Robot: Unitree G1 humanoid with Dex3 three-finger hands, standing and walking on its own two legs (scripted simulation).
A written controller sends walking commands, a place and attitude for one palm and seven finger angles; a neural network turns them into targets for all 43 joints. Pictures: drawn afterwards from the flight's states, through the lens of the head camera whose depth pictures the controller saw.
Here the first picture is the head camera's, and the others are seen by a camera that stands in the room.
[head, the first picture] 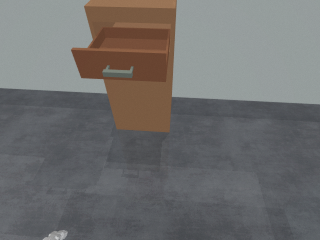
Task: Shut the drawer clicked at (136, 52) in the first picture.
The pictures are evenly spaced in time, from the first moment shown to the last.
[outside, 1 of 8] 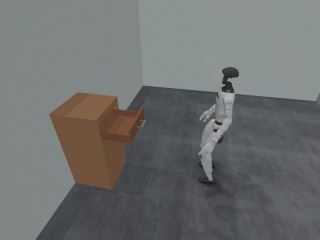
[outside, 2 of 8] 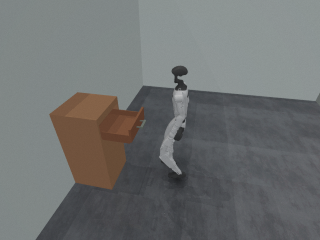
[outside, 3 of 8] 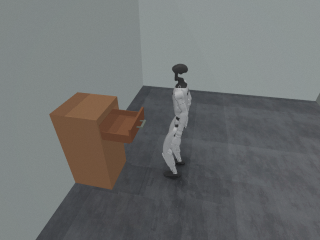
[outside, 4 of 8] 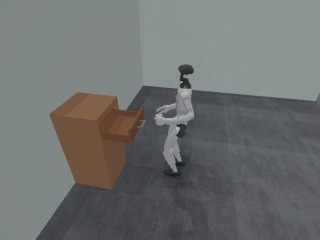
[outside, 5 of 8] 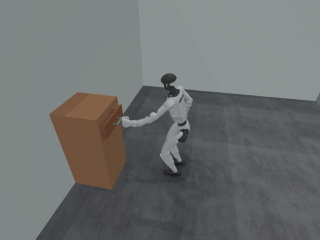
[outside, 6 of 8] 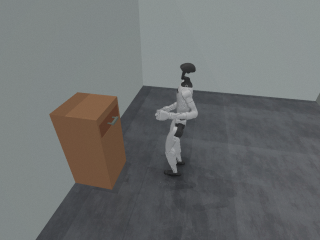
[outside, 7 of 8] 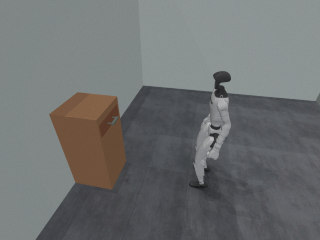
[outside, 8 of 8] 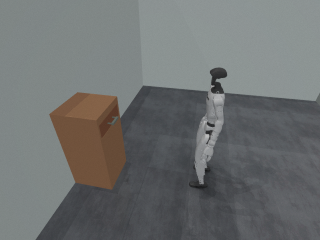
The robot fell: no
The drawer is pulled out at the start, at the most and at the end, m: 0.29 0.29 0.00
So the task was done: yes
